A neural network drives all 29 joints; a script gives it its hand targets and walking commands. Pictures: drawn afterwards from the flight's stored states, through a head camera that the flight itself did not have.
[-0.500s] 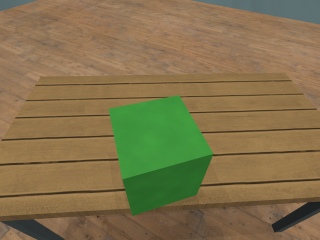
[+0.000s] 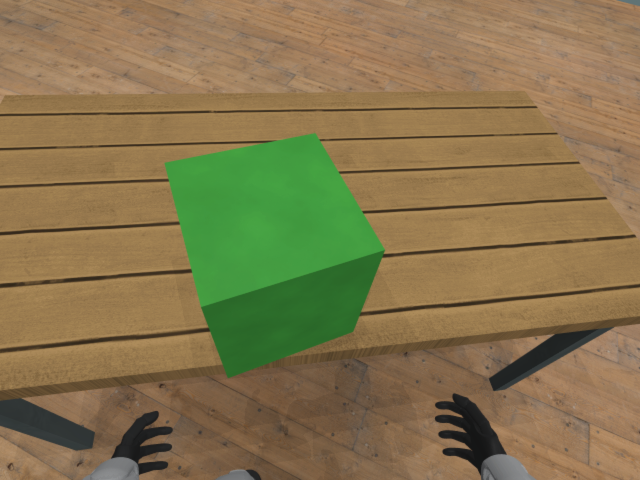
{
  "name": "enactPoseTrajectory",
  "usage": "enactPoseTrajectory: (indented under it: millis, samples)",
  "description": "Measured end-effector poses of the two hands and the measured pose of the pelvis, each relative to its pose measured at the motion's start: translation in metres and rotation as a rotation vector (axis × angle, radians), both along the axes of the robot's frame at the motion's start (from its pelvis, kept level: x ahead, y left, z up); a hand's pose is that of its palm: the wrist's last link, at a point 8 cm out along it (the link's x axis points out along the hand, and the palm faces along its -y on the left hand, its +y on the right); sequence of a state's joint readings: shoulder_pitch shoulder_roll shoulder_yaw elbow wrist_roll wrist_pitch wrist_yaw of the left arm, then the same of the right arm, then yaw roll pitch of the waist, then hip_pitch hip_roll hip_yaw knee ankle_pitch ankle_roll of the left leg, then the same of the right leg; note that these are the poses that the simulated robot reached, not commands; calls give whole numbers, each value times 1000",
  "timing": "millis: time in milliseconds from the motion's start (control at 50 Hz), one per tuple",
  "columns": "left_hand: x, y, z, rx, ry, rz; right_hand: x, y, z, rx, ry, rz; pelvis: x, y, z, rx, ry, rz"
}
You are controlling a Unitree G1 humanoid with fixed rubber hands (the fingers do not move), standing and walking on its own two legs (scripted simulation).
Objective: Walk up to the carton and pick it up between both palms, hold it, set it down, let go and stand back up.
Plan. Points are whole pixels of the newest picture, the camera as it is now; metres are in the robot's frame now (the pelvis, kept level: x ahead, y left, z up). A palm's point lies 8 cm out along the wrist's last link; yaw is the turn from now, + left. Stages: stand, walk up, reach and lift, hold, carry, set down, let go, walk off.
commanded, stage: reach and lift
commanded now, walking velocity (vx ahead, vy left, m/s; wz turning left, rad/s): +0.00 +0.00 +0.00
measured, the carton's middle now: (270, 258) +0.41 +0.07 +0.00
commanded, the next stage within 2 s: none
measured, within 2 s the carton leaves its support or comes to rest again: neither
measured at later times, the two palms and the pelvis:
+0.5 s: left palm out of the picture +0.14 +0.24 -0.08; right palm out of the picture +0.13 -0.18 -0.08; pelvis -0.01 +0.01 +0.00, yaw +0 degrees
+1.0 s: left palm (105, 456) +0.17 +0.25 -0.06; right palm (457, 431) +0.19 -0.17 -0.05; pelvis +0.03 +0.03 +0.01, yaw -2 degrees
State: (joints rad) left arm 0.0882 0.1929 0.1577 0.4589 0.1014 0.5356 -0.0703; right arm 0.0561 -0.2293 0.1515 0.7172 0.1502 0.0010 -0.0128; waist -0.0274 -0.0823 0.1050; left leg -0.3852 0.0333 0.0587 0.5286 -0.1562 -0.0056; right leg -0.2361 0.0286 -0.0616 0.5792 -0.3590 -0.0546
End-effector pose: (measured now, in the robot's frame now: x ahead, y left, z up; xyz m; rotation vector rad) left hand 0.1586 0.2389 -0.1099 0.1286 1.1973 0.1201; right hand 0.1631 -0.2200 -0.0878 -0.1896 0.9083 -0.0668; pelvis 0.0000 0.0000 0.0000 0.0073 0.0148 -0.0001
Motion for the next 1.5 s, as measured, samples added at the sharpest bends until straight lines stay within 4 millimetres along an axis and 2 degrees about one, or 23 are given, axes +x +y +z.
enactPoseTrajectory:
  millis: [60, 100, 180, 300, 380, 500, 640, 720, 800, 920, 1000, 1120, 1300, 1500]
  samples:
    - [-36, 0, -5, 4, 7, 56, -18, -5, 3, -16, 13, 16, -2, -3, 2, 5, -18, 0]
    - [-53, 2, -8, 19, -9, 82, -27, -5, 3, -17, 13, 26, -6, -5, 2, 7, -23, 3]
    - [-65, 9, -11, 47, -77, 99, -31, 10, 4, 16, -38, 37, -14, -9, -2, 13, -22, 3]
    - [-41, 12, 2, 62, -223, 47, -26, 42, 6, 96, -131, 41, -21, -6, -5, 11, -39, 6]
    - [-25, 10, 15, 52, -281, 24, -28, 51, 8, 113, -141, 31, -20, 0, -1, 4, -56, 8]
    - [-19, 6, 25, 43, -303, 5, -38, 37, 12, 75, -135, -15, -14, 13, 5, -4, -61, -7]
    - [-20, 8, 25, 51, -331, 23, -40, 17, 23, 38, -153, -29, -5, 24, 8, -4, -43, -36]
    - [-15, 11, 25, 55, -372, 45, -30, 18, 28, 46, -180, -12, 1, 28, 9, -2, -29, -49]
    - [-7, 13, 28, 57, -426, 68, -15, 27, 31, 77, -215, 11, 10, 30, 9, -3, -18, -54]
    - [7, 12, 40, 63, -527, 91, 12, 44, 34, 133, -286, 39, 23, 31, 10, -7, -11, -46]
    - [14, 9, 49, 65, -586, 92, 25, 48, 35, 158, -341, 41, 30, 30, 10, -10, -11, -39]
    - [17, -1, 58, 63, -652, 84, 34, 45, 36, 178, -413, 30, 35, 25, 10, -6, -15, -36]
    - [20, -13, 68, 60, -770, 89, 33, 33, 45, 196, -518, 20, 31, 3, 9, 11, -13, -38]
    - [24, -26, 64, 47, -846, 129, 34, 23, 58, 214, -600, 10, 22, -27, 4, 23, -18, -19]
